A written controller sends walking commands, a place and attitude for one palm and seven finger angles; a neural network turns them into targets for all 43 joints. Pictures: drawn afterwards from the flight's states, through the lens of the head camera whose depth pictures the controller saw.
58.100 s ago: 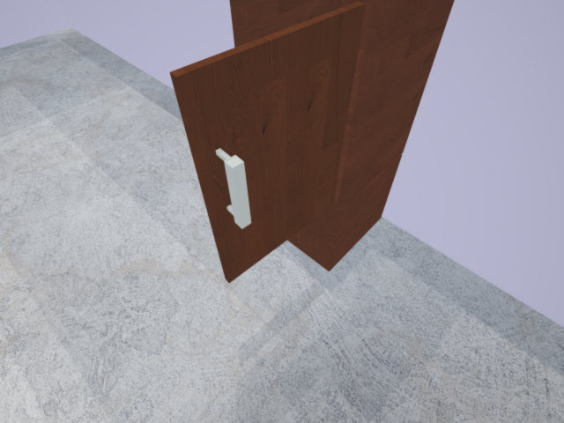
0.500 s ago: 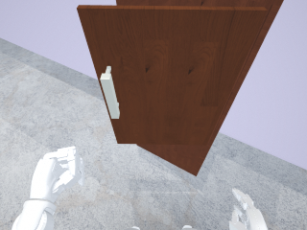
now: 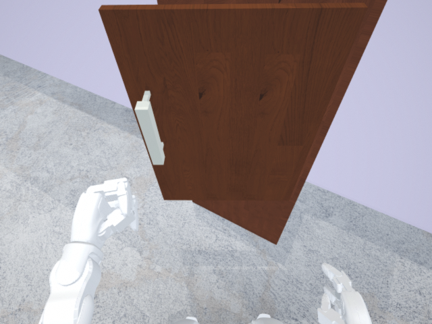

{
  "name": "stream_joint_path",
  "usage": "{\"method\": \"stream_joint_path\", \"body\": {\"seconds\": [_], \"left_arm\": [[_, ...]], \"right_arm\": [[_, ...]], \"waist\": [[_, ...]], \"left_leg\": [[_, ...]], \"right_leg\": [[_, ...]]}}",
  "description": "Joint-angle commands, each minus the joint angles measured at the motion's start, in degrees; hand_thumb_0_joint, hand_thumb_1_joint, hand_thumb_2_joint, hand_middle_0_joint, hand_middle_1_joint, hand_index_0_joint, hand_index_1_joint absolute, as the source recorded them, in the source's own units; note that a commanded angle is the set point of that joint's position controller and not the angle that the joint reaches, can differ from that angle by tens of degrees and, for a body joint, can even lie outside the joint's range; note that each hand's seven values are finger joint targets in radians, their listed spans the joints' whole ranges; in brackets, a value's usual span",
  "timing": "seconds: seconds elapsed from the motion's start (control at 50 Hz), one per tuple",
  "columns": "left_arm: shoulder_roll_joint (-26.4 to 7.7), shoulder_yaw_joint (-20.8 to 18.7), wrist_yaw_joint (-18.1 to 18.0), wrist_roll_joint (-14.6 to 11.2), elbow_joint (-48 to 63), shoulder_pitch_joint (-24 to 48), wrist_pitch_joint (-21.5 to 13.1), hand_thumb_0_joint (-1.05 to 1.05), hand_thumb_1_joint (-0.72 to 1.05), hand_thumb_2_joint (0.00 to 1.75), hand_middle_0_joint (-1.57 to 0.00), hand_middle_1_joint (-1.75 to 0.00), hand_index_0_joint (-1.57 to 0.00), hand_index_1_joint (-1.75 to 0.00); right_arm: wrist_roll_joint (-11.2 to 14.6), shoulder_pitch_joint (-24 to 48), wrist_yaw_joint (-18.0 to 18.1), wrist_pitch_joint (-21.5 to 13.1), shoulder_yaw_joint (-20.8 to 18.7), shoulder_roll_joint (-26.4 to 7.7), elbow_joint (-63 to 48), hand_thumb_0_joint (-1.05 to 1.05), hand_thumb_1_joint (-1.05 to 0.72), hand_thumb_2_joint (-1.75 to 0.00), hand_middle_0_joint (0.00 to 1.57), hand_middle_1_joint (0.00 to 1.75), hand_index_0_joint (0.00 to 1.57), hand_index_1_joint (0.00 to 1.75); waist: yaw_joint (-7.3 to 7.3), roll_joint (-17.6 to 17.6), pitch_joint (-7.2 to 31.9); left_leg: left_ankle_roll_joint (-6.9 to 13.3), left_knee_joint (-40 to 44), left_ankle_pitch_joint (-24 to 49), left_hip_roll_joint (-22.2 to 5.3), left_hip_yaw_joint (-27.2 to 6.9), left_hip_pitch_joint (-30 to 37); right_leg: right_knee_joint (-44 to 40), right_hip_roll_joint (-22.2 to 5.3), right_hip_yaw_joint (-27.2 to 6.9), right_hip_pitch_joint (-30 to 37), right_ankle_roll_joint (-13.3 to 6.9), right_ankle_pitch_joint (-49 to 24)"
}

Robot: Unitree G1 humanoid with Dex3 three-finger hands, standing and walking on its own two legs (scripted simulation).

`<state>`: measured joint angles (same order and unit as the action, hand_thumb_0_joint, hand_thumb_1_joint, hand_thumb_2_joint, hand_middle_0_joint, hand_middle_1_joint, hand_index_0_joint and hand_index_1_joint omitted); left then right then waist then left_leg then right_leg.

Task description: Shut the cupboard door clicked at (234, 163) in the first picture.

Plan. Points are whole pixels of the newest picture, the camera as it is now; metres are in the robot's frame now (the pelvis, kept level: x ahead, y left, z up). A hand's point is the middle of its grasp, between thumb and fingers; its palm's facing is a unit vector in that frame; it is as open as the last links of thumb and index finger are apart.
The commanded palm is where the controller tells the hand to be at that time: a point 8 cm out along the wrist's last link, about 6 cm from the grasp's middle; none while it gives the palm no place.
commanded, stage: bring the fist close to the handle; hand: left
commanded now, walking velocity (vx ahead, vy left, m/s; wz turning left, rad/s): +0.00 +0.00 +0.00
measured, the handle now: (153, 129) +0.49 +0.18 +0.07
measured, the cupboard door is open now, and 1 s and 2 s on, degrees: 29 29 19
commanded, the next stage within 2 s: push the door shut along its arc in 1.06 s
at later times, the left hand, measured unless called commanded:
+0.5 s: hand (152, 177) +0.35 +0.15 +0.08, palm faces +0.02 -1.00 -0.02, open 3.1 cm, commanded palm +0.34 +0.20 +0.07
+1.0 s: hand (155, 168) +0.38 +0.15 +0.07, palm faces +0.04 -1.00 -0.02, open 3.1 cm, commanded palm +0.36 +0.20 +0.07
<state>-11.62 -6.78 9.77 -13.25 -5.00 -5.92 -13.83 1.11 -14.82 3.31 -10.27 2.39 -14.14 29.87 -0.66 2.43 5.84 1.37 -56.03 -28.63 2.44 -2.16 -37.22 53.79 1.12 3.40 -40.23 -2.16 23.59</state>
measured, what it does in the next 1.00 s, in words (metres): stands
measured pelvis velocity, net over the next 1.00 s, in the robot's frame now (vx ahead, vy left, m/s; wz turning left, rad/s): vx -0.01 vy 0.00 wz -0.03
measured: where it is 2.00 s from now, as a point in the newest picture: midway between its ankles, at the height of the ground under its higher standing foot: outside the picture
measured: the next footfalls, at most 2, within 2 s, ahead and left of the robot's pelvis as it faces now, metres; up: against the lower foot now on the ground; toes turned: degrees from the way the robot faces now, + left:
none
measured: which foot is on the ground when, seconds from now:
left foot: down 0.00-1.00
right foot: down 0.00-1.00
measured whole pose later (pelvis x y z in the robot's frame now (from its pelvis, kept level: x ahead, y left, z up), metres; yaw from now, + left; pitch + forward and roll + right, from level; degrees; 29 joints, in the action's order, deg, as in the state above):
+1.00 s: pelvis -0.01 +0.00 +0.01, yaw -2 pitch +12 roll +0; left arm -10.8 -9.9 3.6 -8.9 -35.6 20.2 -21.6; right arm 0.9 -18.0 1.6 -3.2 0.4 -14.5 35.2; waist 1.9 1.6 5.8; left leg 1.6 -52.9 -26.3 2.2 -0.3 -38.3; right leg 51.5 1.5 1.5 -42.1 -1.9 21.0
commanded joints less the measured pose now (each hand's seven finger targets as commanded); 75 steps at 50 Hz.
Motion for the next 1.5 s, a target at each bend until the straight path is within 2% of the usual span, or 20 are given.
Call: {"method": "stream_joint_path", "body": {"seconds": [0.0, 0.32, 0.38, 0.44, 0.52, 0.62, 0.7, 0.74, 0.8, 0.9, 0.94, 0.98, 1.06, 1.1, 1.12, 1.16, 1.2, 1.28, 1.42, 1.48], "left_arm": [[-7.24, -5.03, -1.61, -0.72, 9.39, 9.87, -3.66, 0.00, 0.90, 0.90, -1.30, -1.50, -1.30, -1.50], [-4.90, -1.53, -4.30, 1.86, -0.81, 29.33, -6.28, 0.00, 0.90, 0.90, -1.30, -1.50, -1.30, -1.50], [-7.35, -4.02, -4.99, 2.11, -4.31, 31.78, -6.20, 0.00, 0.90, 0.90, -1.30, -1.50, -1.30, -1.50], [-5.36, -2.44, -5.32, 2.53, -7.42, 35.99, -6.45, 0.00, 0.90, 0.90, -1.30, -1.50, -1.30, -1.50], [-6.24, -3.62, -6.13, 2.85, -12.22, 41.00, -7.26, 0.00, 0.90, 0.90, -1.30, -1.50, -1.30, -1.50], [-7.41, -4.30, -6.33, 3.76, -17.10, 47.36, -8.69, 0.00, 0.90, 0.90, -1.30, -1.50, -1.30, -1.50], [-6.25, -4.60, -6.12, 3.46, -17.24, 42.64, -9.79, 0.00, 0.90, 0.90, -1.30, -1.50, -1.30, -1.50], [-4.89, -3.58, -5.88, 3.11, -17.08, 40.74, -9.89, 0.00, 0.90, 0.90, -1.30, -1.50, -1.30, -1.50], [-8.38, -6.48, -6.18, 3.26, -18.19, 41.48, -9.79, 0.00, 0.90, 0.90, -1.30, -1.50, -1.30, -1.50], [-8.85, -5.90, -6.62, 3.71, -15.56, 46.76, -11.70, 0.00, 0.90, 0.90, -1.30, -1.50, -1.30, -1.50], [-7.57, -4.47, -6.32, 3.66, -17.36, 49.21, -12.30, 0.00, 0.90, 0.90, -1.30, -1.50, -1.30, -1.50], [-9.53, -5.61, -6.03, 3.66, -18.16, 50.16, -12.72, 0.00, 0.90, 0.90, -1.30, -1.50, -1.30, -1.50], [-6.07, -3.06, -5.18, 3.17, -22.29, 50.50, -11.76, 0.00, 0.90, 0.90, -1.30, -1.50, -1.30, -1.50], [-8.32, -4.91, -5.19, 3.37, -25.07, 50.81, -11.03, 0.00, 0.90, 0.90, -1.30, -1.50, -1.30, -1.50], [-6.46, -3.16, -5.07, 3.41, -24.35, 53.15, -11.09, 0.00, 0.90, 0.90, -1.30, -1.50, -1.30, -1.50], [-7.98, -4.96, -5.22, 3.44, -24.28, 52.05, -11.25, 0.00, 0.90, 0.90, -1.30, -1.50, -1.30, -1.50], [-11.37, -7.35, -5.02, 3.76, -25.21, 54.17, -11.63, 0.00, 0.90, 0.90, -1.30, -1.50, -1.30, -1.50], [-13.26, -7.50, -3.30, 4.08, -27.99, 59.78, -12.40, 0.00, 0.90, 0.90, -1.30, -1.50, -1.30, -1.50], [-8.96, -3.45, 0.18, 3.05, -32.44, 66.10, -12.49, 0.00, 0.90, 0.90, -1.30, -1.50, -1.30, -1.50], [-12.60, -5.77, 0.77, 3.30, -35.16, 69.57, -12.87, 0.00, 0.90, 0.90, -1.30, -1.50, -1.30, -1.50]], "right_arm": [[0.32, 2.08, 0.31, -2.07, -3.10, -6.54, -8.46, 0.00, -0.90, -0.90, 0.20, 0.30, 0.20, 0.30], [0.35, 1.28, -0.08, 0.09, -3.76, -6.74, -4.87, 0.00, -0.90, -0.90, 0.20, 0.30, 0.20, 0.30], [0.25, 0.59, -0.04, 0.89, -3.86, -7.06, -4.37, 0.00, -0.90, -0.90, 0.20, 0.30, 0.20, 0.30], [0.35, 0.33, -0.34, 1.45, -3.72, -6.73, -3.96, 0.00, -0.90, -0.90, 0.20, 0.30, 0.20, 0.30], [0.18, -0.67, -0.47, 2.11, -3.99, -6.86, -2.99, 0.00, -0.90, -0.90, 0.20, 0.30, 0.20, 0.30], [0.16, -1.83, -0.72, 3.18, -4.09, -6.93, -2.00, 0.00, -0.90, -0.90, 0.20, 0.30, 0.20, 0.30], [0.02, -2.81, -1.41, 3.56, -4.61, -6.95, -2.54, 0.00, -0.90, -0.90, 0.20, 0.30, 0.20, 0.30], [0.10, -3.06, -1.87, 3.81, -4.66, -6.93, -2.79, 0.00, -0.90, -0.90, 0.20, 0.30, 0.20, 0.30], [0.15, -3.04, -1.64, 4.67, -4.67, -7.43, -2.83, 0.00, -0.90, -0.90, 0.20, 0.30, 0.20, 0.30], [0.18, -2.02, -1.13, 4.83, -4.49, -7.02, -2.56, 0.00, -0.90, -0.90, 0.20, 0.30, 0.20, 0.30], [0.17, -2.11, -0.91, 4.48, -4.48, -7.01, -1.86, 0.00, -0.90, -0.90, 0.20, 0.30, 0.20, 0.30], [0.19, -2.34, -0.69, 4.30, -4.58, -7.44, -1.48, 0.00, -0.90, -0.90, 0.20, 0.30, 0.20, 0.30], [0.33, -2.32, -0.90, 3.99, -4.44, -7.38, -1.04, 0.00, -0.90, -0.90, 0.20, 0.30, 0.20, 0.30], [0.37, -2.68, -0.82, 4.30, -4.41, -7.89, -0.94, 0.00, -0.90, -0.90, 0.20, 0.30, 0.20, 0.30], [0.35, -2.41, -0.90, 4.27, -4.33, -7.60, -1.18, 0.00, -0.90, -0.90, 0.20, 0.30, 0.20, 0.30], [0.17, -2.77, -1.05, 4.29, -4.48, -7.77, -1.43, 0.00, -0.90, -0.90, 0.20, 0.30, 0.20, 0.30], [0.07, -3.28, -0.88, 4.73, -4.41, -7.83, -1.14, 0.00, -0.90, -0.90, 0.20, 0.30, 0.20, 0.30], [0.15, -4.28, -0.65, 5.11, -4.29, -7.99, -0.64, 0.00, -0.90, -0.90, 0.20, 0.30, 0.20, 0.30], [0.50, -6.34, -1.11, 5.08, -4.79, -8.21, 0.61, 0.00, -0.90, -0.90, 0.20, 0.30, 0.20, 0.30], [0.42, -7.47, -0.97, 5.21, -4.97, -9.00, 1.38, 0.00, -0.90, -0.90, 0.20, 0.30, 0.20, 0.30]], "waist": [[-0.18, -3.60, 12.84], [1.95, -2.75, 14.51], [1.54, -3.73, 16.01], [1.96, -2.67, 15.82], [2.55, -4.50, 16.84], [3.09, -3.28, 17.63], [1.52, -2.11, 21.56], [1.47, -2.60, 20.07], [1.91, -6.39, 16.85], [2.68, -2.06, 17.55], [3.50, -2.93, 16.62], [3.47, -2.77, 17.60], [3.85, -2.05, 16.81], [3.91, -4.99, 15.86], [4.35, -3.74, 15.97], [3.32, -2.81, 18.36], [3.47, -3.49, 19.29], [4.41, -2.74, 19.60], [6.14, -0.83, 21.97], [6.46, -1.73, 21.67]], "left_leg": [[-0.51, 10.03, 15.66, -0.66, -0.24, -0.62], [-0.47, 10.05, 14.72, -0.94, 0.03, 1.23], [-0.34, 10.05, 15.39, -0.94, 0.37, 0.55], [-0.60, 10.34, 16.06, -1.02, 0.30, 0.99], [-0.44, 9.95, 15.32, -1.07, 0.55, 0.19], [-0.41, 9.87, 15.83, -1.13, 0.64, -0.25], [-0.65, 10.11, 20.63, -1.17, 0.91, 1.98], [-0.67, 10.55, 20.95, -1.21, 1.11, 1.70], [-0.24, 11.36, 16.84, -1.13, 1.39, -1.39], [0.06, 11.34, 12.93, -0.93, 1.60, -0.40], [0.03, 11.25, 11.22, -1.05, 1.24, -0.60], [0.11, 10.99, 11.10, -1.07, 0.85, -0.24], [-0.13, 10.92, 11.58, -1.04, 0.60, 0.11], [0.00, 11.13, 10.61, -1.13, 0.28, -1.25], [-0.02, 11.13, 10.45, -1.04, 0.44, -0.92], [-0.12, 10.74, 12.15, -1.01, 0.32, -0.02], [-0.03, 10.16, 13.79, -1.03, 0.49, -0.81], [-0.03, 9.42, 14.08, -1.08, 0.34, -1.73], [-0.57, 8.43, 18.59, -1.54, -0.79, 2.49], [-0.34, 7.96, 17.09, -1.41, -1.05, 1.08]], "right_leg": [[-7.44, -1.36, -2.98, 16.18, 0.72, -13.35], [-7.24, -1.47, -2.96, 13.44, 0.66, -13.34], [-7.50, -1.50, -3.53, 15.21, 0.67, -14.61], [-7.09, -1.50, -3.01, 14.37, 0.55, -15.59], [-7.47, -1.53, -3.51, 14.49, 0.88, -15.56], [-7.06, -1.39, -3.68, 14.26, 0.68, -16.59], [-6.24, -1.16, -3.11, 16.52, 0.35, -21.21], [-6.74, -1.03, -2.98, 16.46, 0.43, -21.54], [-8.10, -1.29, -3.67, 16.68, 0.86, -18.44], [-8.76, -1.34, -4.43, 15.43, 0.75, -13.70], [-9.02, -1.24, -4.27, 14.10, 0.82, -11.64], [-8.78, -1.09, -4.25, 14.01, 0.63, -11.15], [-8.46, -1.06, -3.53, 12.14, 0.60, -11.82], [-8.72, -1.10, -3.50, 11.91, 0.75, -10.68], [-8.64, -1.18, -3.50, 11.50, 0.83, -10.65], [-7.81, -1.01, -3.35, 12.38, 0.49, -12.35], [-7.14, -1.15, -3.77, 13.60, 0.65, -14.84], [-6.32, -0.99, -4.13, 13.15, 0.57, -15.67], [-5.20, -0.55, -2.94, 8.99, 0.40, -18.08], [-5.09, -0.45, -3.10, 8.25, 0.28, -16.68]]}}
